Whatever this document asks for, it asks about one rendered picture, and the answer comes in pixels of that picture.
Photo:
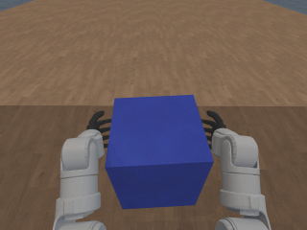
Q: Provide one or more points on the robot left upper arm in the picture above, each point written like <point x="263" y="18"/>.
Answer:
<point x="83" y="225"/>

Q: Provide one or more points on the left robot hand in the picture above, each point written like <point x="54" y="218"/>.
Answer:
<point x="93" y="124"/>

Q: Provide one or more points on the left robot forearm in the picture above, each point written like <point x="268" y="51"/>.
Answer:
<point x="79" y="166"/>

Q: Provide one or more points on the robot right upper arm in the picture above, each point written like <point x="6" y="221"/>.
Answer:
<point x="228" y="223"/>

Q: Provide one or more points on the right robot hand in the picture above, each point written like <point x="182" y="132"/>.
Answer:
<point x="219" y="124"/>

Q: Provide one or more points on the carton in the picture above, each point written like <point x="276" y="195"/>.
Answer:
<point x="157" y="152"/>

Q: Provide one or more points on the right robot forearm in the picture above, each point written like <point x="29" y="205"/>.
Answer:
<point x="241" y="190"/>

